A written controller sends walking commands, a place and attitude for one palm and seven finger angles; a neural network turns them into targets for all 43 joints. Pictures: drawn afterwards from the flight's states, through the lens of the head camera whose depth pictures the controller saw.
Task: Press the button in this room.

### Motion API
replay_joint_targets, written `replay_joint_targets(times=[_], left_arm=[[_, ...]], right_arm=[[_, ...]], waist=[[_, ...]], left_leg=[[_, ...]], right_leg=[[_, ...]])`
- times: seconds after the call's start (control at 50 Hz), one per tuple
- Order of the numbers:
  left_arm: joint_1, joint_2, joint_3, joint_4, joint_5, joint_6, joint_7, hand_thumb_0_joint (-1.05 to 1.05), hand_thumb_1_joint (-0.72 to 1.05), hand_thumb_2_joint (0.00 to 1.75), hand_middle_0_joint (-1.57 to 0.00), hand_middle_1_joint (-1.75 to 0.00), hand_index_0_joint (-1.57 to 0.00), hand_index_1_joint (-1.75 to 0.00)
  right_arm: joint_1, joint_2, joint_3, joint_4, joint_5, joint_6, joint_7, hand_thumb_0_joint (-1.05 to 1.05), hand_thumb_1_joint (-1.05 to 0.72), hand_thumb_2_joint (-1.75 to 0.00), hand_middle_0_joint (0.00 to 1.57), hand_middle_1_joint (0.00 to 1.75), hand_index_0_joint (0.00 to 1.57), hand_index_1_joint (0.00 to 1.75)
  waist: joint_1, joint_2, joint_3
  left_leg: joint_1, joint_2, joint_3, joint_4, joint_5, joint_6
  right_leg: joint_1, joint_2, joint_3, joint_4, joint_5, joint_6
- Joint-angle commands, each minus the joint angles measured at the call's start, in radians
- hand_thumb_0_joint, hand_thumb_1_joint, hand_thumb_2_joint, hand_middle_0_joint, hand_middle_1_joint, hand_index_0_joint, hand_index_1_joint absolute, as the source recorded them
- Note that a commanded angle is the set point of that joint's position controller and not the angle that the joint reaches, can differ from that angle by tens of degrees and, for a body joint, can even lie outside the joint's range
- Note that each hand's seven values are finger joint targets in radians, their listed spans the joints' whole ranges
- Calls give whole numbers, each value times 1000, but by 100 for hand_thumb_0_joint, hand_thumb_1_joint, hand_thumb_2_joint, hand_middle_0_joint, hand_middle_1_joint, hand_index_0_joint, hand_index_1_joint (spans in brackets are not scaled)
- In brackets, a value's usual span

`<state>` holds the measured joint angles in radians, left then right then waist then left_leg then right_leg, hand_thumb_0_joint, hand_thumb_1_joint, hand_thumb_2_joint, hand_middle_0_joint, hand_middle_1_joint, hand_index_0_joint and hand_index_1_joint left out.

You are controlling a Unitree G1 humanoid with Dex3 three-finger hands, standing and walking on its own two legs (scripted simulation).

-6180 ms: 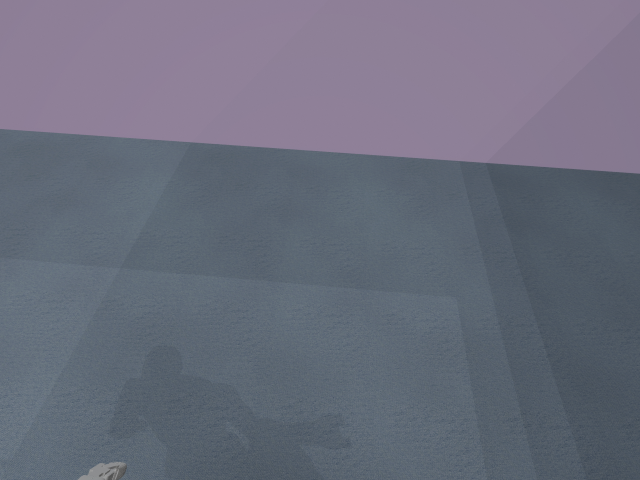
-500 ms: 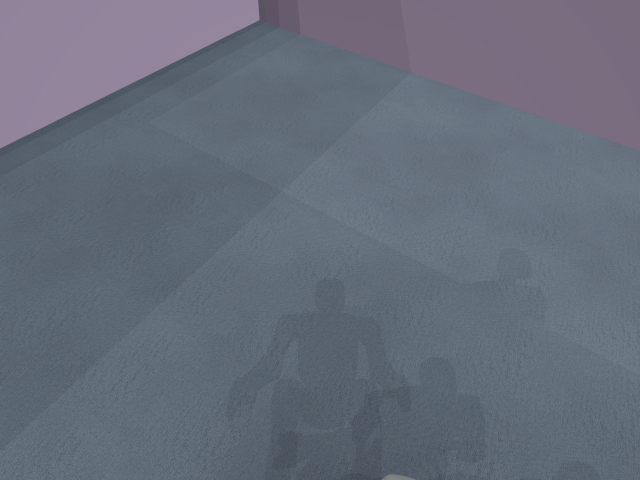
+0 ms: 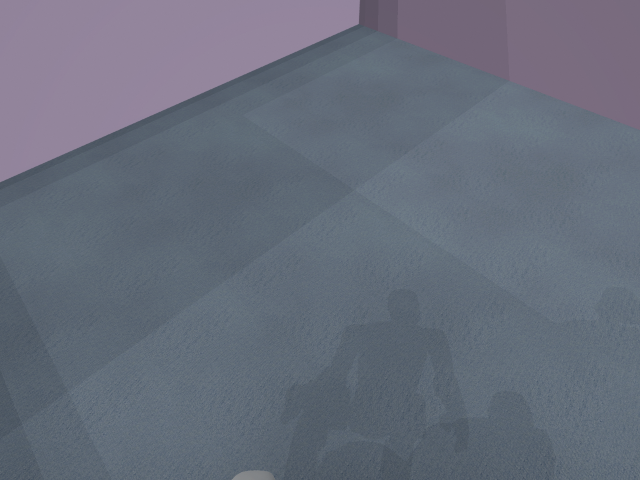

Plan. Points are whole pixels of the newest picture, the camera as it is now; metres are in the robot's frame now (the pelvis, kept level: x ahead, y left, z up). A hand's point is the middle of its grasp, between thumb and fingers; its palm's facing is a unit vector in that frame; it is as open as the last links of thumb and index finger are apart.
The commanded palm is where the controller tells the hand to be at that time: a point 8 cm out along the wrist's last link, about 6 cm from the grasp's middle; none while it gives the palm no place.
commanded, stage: turn or walk to find it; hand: left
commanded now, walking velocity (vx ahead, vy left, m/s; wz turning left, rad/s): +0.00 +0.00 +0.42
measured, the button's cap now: out of the picture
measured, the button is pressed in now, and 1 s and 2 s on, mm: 0 0 0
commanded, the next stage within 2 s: none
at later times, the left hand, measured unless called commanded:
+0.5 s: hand out of the picture +0.02 +0.24 -0.16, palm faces +0.21 -0.94 -0.26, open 7.4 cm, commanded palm none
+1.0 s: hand out of the picture -0.11 +0.21 -0.18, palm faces +0.45 -0.86 -0.23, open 7.4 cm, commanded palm none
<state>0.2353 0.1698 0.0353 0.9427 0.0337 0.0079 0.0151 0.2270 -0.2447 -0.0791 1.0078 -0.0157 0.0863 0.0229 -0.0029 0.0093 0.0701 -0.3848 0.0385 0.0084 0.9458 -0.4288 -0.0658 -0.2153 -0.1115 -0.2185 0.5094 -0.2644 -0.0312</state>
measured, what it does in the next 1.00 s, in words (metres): steps on the spot, turning left: left foot, then right foot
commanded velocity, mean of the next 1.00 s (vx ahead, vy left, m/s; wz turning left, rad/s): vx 0.00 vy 0.00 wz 0.42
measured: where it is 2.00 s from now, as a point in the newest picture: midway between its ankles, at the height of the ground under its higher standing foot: outside the picture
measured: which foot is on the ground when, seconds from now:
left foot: up 0.00-0.12, down 0.14-0.56, up 0.58-1.00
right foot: down 0.00-0.14, up 0.16-0.54, down 0.56-1.00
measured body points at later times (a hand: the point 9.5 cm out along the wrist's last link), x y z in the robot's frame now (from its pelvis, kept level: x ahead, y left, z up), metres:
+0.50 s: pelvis -0.03 +0.02 +0.00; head +0.00 +0.02 +0.45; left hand +0.01 +0.29 -0.14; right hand +0.09 -0.20 -0.15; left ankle -0.03 +0.14 -0.74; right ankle -0.01 -0.10 -0.71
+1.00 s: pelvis -0.06 +0.01 -0.01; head -0.03 +0.04 +0.44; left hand -0.13 +0.26 -0.16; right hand +0.10 -0.20 -0.15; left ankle -0.13 +0.12 -0.74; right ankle +0.00 -0.09 -0.74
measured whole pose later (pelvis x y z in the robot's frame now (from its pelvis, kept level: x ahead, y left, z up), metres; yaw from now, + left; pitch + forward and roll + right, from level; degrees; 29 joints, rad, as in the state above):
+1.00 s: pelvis -0.06 +0.01 -0.01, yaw +25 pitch +0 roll +0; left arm 0.24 0.21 0.05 0.96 0.03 0.02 0.01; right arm 0.19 -0.23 -0.06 0.99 -0.01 0.06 0.02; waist 0.01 -0.02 0.08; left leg -0.25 0.04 0.06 0.62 -0.35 -0.05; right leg -0.27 -0.16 -0.26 0.60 -0.30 0.01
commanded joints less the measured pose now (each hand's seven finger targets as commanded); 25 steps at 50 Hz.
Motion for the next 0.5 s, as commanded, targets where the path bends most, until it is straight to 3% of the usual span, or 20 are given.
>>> replay_joint_targets(times=[0.0, 0.04, 0.06, 0.08, 0.1, 0.12, 0.14, 0.16, 0.18, 0.2, 0.24, 0.32, 0.34, 0.4, 0.44, 0.48], left_arm=[[63, 243, 64, -27, 0, -10, 18, 0, 90, 90, -20, -30, -20, -30], [49, 249, 66, -22, -2, -5, 16, 0, 90, 90, -20, -30, -20, -30], [39, 247, 67, -18, -8, -1, 15, 0, 90, 90, -20, -30, -20, -30], [25, 233, 65, -22, -16, 5, 13, 0, 90, 90, -20, -30, -20, -30], [34, 188, 59, -40, -23, 13, 9, 0, 90, 90, -20, -30, -20, -30], [3, 126, 41, -83, -22, 19, 3, 0, 90, 90, -20, -30, -20, -30], [-75, 145, 39, -91, -13, 34, 10, 0, 90, 90, -20, -30, -20, -30], [-103, 142, 45, -85, -15, 38, 7, 0, 90, 90, -20, -30, -20, -30], [-79, 149, 50, -65, -15, 37, 1, 0, 90, 90, -20, -30, -20, -30], [-41, 150, 51, -45, -13, 34, -6, 0, 90, 90, -20, -30, -20, -30], [-8, 144, 47, -30, -14, 30, -7, 0, 90, 90, -20, -30, -20, -30], [-43, 131, 40, -53, -20, 26, -1, 0, 90, 90, -20, -30, -20, -30], [-60, 130, 38, -60, -21, 25, 0, 0, 90, 90, -20, -30, -20, -30], [-70, 120, 35, -73, -23, 20, 4, 0, 90, 90, -20, -30, -20, -30], [-47, 116, 35, -74, -26, 15, 5, 0, 90, 90, -20, -30, -20, -30], [10, 123, 36, -61, -28, 9, 8, 0, 90, 90, -20, -30, -20, -30]], right_arm=[[-89, -36, 6, -109, 9, -46, -9, 0, -90, -90, 20, 30, 20, 30], [-48, -36, 8, -97, 9, -52, -13, 0, -90, -90, 20, 30, 20, 30], [-20, -44, 9, -90, 7, -56, -15, 0, -90, -90, 20, 30, 20, 30], [22, -65, 3, -77, 5, -63, -14, 0, -90, -90, 20, 30, 20, 30], [41, -139, -12, -84, -1, -71, -14, 0, -90, -90, 20, 30, 20, 30], [66, -224, -30, -90, -7, -69, -19, 0, -90, -90, 20, 30, 20, 30], [88, -221, -32, -69, -9, -67, -30, 0, -90, -90, 20, 30, 20, 30], [48, -204, -25, -73, -11, -67, -38, 0, -90, -90, 20, 30, 20, 30], [-22, -172, -16, -88, -9, -67, -41, 0, -90, -90, 20, 30, 20, 30], [-62, -151, -5, -102, -7, -72, -42, 0, -90, -90, 20, 30, 20, 30], [-62, -147, -4, -106, -4, -81, -43, 0, -90, -90, 20, 30, 20, 30], [-7, -152, -13, -96, -4, -80, -43, 0, -90, -90, 20, 30, 20, 30], [6, -152, -16, -93, -5, -78, -42, 0, -90, -90, 20, 30, 20, 30], [0, -156, -21, -99, -9, -70, -39, 0, -90, -90, 20, 30, 20, 30], [-15, -158, -25, -107, -12, -67, -37, 0, -90, -90, 20, 30, 20, 30], [-39, -157, -27, -116, -8, -64, -34, 0, -90, -90, 20, 30, 20, 30]], waist=[[58, -211, -92], [34, -199, -109], [14, -182, -113], [-15, -126, -126], [-24, 88, -139], [-44, 312, -95], [-77, 255, -79], [-57, 253, -41], [-25, 209, -14], [1, 175, -24], [4, 135, -65], [-22, 116, -94], [-33, 108, -94], [-34, 142, -90], [-23, 144, -97], [8, 148, -114]], left_leg=[[-15, -5, 54, -183, -56, 12], [62, -19, 87, -309, 16, 18], [135, -18, 94, -398, 99, 25], [241, 3, 75, -519, 214, 38], [350, 152, -134, -607, 304, 96], [345, 359, -367, -661, 533, 212], [237, 365, -368, -683, 448, 255], [188, 318, -344, -686, 386, 249], [163, 269, -281, -679, 360, 235], [161, 231, -230, -671, 366, 214], [222, 197, -189, -650, 475, 212], [310, 208, -225, -613, 613, 240], [309, 210, -238, -608, 618, 243], [268, 202, -274, -588, 624, 243], [235, 183, -290, -570, 640, 233], [180, 156, -289, -531, 600, 208]], right_leg=[[137, -264, 201, -127, 396, -117], [117, -253, 162, -73, 419, -87], [72, -243, 133, -39, 370, -56], [-7, -219, 93, 33, 272, -10], [-178, -124, 44, 205, 45, 52], [-355, -20, 39, 395, -348, 106], [-323, -20, 137, 517, -349, 96], [-345, -17, 176, 577, -294, 94], [-343, -19, 190, 598, -220, 93], [-322, -15, 185, 604, -165, 96], [-310, 0, 181, 578, -134, 108], [-302, 20, 184, 464, -172, 119], [-291, 26, 185, 436, -182, 118], [-219, 45, 180, 315, -198, 112], [-150, 68, 167, 215, -175, 104], [-42, 79, 155, 71, -61, 99]])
